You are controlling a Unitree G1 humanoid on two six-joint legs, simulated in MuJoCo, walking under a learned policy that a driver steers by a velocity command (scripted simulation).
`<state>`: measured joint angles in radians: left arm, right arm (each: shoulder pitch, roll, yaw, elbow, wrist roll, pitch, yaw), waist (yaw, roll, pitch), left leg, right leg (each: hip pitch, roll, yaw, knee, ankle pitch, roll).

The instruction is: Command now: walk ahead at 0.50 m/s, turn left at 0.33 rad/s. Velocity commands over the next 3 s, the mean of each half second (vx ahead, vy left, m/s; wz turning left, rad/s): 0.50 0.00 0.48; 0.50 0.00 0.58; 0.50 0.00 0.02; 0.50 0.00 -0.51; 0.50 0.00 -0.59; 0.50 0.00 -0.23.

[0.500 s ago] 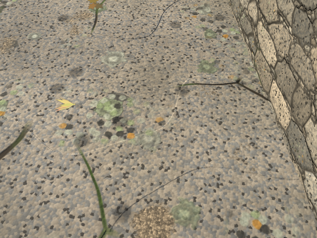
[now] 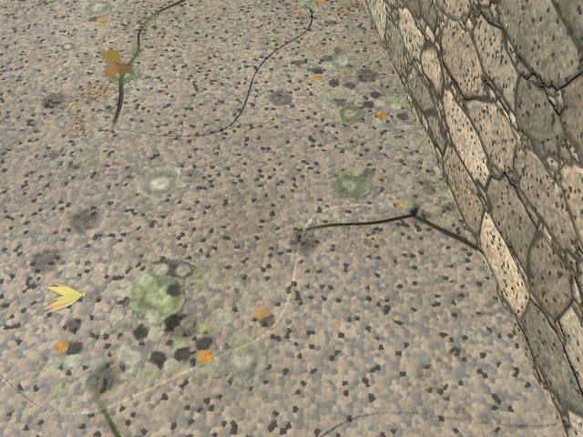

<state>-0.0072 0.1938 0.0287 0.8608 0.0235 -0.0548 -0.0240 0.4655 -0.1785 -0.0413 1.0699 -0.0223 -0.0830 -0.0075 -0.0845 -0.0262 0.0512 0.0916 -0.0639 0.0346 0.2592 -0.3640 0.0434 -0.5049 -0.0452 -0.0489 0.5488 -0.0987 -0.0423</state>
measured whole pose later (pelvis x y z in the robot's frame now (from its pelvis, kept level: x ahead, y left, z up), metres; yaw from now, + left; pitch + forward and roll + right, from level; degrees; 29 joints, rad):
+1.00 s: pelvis +0.51 +0.12 +0.01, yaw +34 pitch +1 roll +0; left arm 0.03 0.25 0.02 0.79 0.03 -0.03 -0.02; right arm 0.43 -0.27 -0.07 0.93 -0.01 -0.05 0.00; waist -0.10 -0.04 0.04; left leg 0.02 -0.14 -0.14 0.27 -0.30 0.12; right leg -0.62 -0.08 0.03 0.68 -0.04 0.04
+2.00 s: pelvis +0.96 +0.37 +0.00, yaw +14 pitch +2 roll +1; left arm 0.02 0.26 0.04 0.72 0.04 0.01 -0.08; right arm 0.42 -0.25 -0.04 0.91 -0.02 -0.08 -0.01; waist -0.07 -0.02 0.05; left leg 0.10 0.02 0.27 0.28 -0.40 -0.02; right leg -0.57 -0.03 -0.10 0.65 -0.14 -0.10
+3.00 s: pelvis +1.50 +0.40 +0.01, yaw -10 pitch +1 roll +2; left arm 0.07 0.25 0.01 0.74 0.03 -0.03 -0.05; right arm 0.45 -0.24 -0.03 0.92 -0.01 -0.08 0.02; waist -0.07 -0.04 0.03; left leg 0.02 -0.06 0.06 0.22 -0.27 0.04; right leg -0.57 -0.06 -0.02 0.64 -0.09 -0.03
